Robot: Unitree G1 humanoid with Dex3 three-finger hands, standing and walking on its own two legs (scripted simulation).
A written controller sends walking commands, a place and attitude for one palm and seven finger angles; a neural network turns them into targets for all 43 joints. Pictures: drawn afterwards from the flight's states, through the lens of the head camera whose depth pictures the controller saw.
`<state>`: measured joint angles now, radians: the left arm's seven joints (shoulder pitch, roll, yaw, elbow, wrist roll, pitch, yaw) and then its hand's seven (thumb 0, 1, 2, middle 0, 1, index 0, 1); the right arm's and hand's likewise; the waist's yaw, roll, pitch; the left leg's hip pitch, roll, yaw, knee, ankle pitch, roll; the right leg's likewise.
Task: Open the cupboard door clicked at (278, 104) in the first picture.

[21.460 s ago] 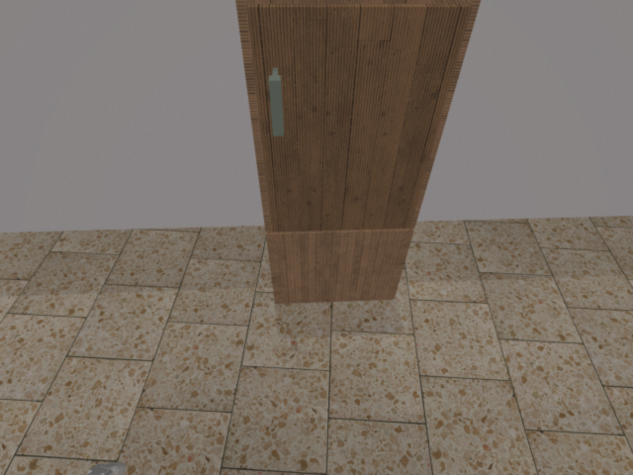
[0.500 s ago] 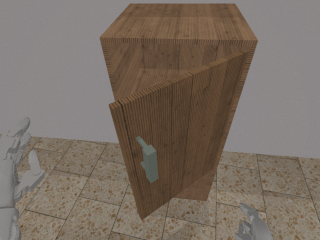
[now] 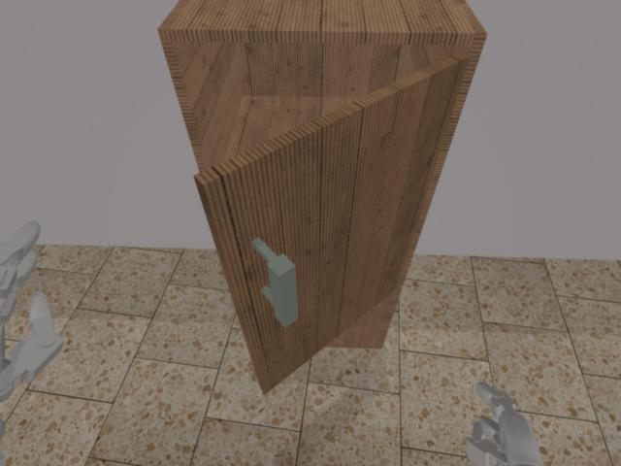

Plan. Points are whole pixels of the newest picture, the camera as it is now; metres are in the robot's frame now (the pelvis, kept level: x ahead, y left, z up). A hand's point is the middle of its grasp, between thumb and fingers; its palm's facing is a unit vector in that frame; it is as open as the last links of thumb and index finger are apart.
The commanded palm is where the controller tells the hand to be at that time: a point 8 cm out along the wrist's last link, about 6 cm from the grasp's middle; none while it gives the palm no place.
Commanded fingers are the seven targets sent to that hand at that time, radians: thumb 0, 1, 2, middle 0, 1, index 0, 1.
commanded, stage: step back with the hand held close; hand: left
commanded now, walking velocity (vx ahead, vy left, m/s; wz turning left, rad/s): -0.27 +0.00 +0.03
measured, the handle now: (274, 282) +0.32 +0.07 +0.07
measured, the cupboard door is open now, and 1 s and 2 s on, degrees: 42 42 42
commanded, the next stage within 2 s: stop stepping back and stand still in 1.18 s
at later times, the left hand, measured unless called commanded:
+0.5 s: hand out of the picture +0.13 +0.29 +0.16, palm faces +0.45 -0.77 -0.46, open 7.4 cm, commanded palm +0.06 +0.33 +0.17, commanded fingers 0.00 0.90 0.90 -0.20 -0.30 -0.20 -0.30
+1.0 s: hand out of the picture +0.06 +0.25 +0.16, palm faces +0.30 -0.80 -0.52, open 7.4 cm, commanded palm +0.00 +0.30 +0.17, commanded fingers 0.00 0.90 0.90 -0.20 -0.30 -0.20 -0.30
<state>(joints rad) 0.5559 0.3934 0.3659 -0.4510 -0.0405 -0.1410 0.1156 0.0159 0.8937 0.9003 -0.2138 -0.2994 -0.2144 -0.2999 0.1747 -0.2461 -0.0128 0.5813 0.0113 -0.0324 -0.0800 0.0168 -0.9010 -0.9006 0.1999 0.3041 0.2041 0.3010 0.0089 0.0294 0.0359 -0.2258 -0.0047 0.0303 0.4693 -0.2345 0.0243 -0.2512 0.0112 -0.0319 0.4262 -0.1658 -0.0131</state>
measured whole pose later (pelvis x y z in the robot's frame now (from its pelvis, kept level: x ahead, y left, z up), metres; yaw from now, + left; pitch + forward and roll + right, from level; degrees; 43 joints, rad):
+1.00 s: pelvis -0.16 +0.00 -0.01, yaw -2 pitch +2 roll -2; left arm 0.56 0.50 0.45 -0.56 -0.05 -0.22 0.11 0.01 0.89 0.90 -0.22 -0.30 -0.22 -0.30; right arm 0.15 -0.22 0.01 0.60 0.01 -0.07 -0.09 0.02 -0.90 -0.90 0.20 0.30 0.20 0.30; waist 0.00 -0.03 0.02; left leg -0.42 -0.01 0.00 0.53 -0.14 0.05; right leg -0.20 0.05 0.01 0.52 -0.34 0.00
